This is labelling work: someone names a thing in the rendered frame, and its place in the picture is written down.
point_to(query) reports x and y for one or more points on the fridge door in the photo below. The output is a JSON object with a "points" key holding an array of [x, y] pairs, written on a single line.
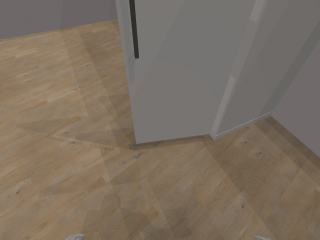
{"points": [[187, 50]]}

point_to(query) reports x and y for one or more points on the handle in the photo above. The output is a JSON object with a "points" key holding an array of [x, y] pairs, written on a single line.
{"points": [[134, 28]]}

